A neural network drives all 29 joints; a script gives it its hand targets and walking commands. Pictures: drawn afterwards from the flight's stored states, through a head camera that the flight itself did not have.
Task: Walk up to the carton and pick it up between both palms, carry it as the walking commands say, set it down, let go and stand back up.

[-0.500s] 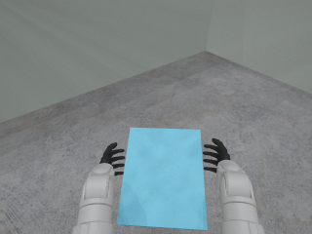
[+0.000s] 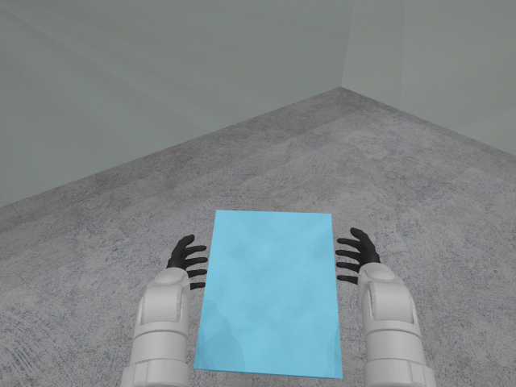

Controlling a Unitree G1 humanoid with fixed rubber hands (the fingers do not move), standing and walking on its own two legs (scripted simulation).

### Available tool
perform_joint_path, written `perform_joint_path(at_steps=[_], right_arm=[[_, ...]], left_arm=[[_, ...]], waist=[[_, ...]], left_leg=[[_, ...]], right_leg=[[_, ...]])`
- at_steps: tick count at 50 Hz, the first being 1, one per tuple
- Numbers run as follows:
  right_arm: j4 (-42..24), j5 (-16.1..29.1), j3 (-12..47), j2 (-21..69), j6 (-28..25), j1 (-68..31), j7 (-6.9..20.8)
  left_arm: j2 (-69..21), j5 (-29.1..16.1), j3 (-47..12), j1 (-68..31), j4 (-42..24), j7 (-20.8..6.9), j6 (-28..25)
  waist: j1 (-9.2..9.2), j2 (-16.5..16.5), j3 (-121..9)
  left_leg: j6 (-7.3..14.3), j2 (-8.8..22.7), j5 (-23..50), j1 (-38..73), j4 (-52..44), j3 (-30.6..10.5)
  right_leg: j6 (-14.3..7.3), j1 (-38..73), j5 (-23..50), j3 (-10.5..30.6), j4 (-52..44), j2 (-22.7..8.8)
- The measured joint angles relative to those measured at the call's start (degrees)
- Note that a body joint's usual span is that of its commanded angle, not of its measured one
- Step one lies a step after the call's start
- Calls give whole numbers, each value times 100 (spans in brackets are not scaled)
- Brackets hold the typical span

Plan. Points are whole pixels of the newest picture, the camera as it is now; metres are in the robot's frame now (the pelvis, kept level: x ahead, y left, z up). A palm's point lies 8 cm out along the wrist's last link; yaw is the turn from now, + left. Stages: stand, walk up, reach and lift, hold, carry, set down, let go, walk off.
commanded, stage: hold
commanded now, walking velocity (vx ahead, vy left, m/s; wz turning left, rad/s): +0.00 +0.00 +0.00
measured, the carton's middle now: (270, 292) +0.32 +0.01 -0.05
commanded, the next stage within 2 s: carry in 0.62 s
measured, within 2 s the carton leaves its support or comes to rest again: neither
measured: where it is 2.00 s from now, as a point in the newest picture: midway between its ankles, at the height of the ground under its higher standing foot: outside the picture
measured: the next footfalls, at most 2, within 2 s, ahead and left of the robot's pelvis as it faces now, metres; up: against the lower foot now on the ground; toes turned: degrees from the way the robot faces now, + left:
right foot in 1.10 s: -0.07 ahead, -0.11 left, +0.00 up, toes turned +3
left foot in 1.42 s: -0.23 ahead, +0.14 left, +0.00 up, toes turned +19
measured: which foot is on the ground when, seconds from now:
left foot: down 0.00-1.00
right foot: down 0.00-0.86, up 0.88-1.00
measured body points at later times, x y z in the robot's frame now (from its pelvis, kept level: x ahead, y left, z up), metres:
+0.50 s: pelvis +0.01 +0.01 +0.00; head -0.03 +0.00 +0.45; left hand +0.30 +0.16 +0.04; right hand +0.30 -0.15 +0.04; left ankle +0.01 +0.14 -0.75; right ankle +0.06 -0.12 -0.75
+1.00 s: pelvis -0.08 +0.02 -0.02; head -0.06 +0.02 +0.43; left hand +0.22 +0.19 +0.04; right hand +0.24 -0.11 +0.05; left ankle +0.00 +0.13 -0.75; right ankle -0.04 -0.11 -0.71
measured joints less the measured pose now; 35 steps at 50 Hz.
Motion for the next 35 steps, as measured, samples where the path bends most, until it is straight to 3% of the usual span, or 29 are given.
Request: perform_joint_path(at_steps=[4, 16, 26, 31, 35], right_arm=[[110, -13, -63, 14, -16, -45, -14], [-473, 216, 370, -121, 101, 450, 16], [-584, 285, 441, -143, 142, 559, 12], [-455, 264, 353, -126, 141, 463, 9], [-605, 325, 425, -120, 191, 437, -191]], left_arm=[[-19, 24, 44, -3, 45, -8, 17], [64, -140, -356, 363, -480, 60, 133], [93, -260, -469, 523, -597, 128, 130], [74, -246, -412, 413, -479, 173, 156], [70, -310, -539, 387, -734, 313, 297]], waist=[[-26, 39, -16], [-67, 51, -4], [-105, 6, 97], [-99, -5, 95], [-102, 10, -208]], left_leg=[[6, -1, -27, 5, 3, 13], [44, -32, 15, 153, -206, 8], [44, -44, 21, 186, -180, -19], [36, -51, -20, 56, -29, -7], [25, -67, -279, -787, 718, 44]], right_leg=[[7, 14, -9, 14, -25, 0], [46, 153, 2, 15, -198, -46], [48, 204, 6, -8, -190, -57], [40, 74, -25, -5, -45, -57], [71, -725, -216, 17, 584, -36]])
